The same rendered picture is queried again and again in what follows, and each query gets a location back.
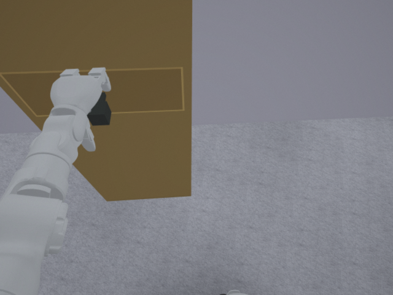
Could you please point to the cabinet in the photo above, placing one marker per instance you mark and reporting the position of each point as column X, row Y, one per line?
column 141, row 154

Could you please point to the handle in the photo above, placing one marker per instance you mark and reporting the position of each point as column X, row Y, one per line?
column 100, row 114

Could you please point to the left robot hand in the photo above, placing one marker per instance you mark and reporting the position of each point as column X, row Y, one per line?
column 82, row 92

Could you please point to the robot left forearm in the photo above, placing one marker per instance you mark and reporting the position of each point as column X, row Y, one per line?
column 48, row 164

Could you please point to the left robot upper arm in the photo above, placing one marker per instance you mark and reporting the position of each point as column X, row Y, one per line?
column 31, row 228

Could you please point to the drawer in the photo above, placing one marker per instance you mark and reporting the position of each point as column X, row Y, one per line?
column 135, row 89

